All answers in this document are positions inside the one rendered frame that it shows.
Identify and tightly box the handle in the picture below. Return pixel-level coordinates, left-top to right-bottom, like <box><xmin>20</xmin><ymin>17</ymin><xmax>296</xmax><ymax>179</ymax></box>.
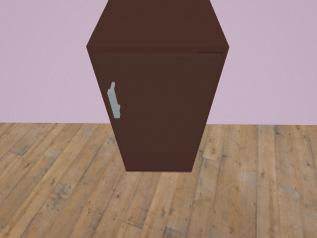
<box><xmin>107</xmin><ymin>82</ymin><xmax>121</xmax><ymax>118</ymax></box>

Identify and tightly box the cupboard door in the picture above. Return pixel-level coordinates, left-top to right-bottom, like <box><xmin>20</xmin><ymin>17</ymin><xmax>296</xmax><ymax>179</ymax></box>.
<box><xmin>94</xmin><ymin>53</ymin><xmax>222</xmax><ymax>153</ymax></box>

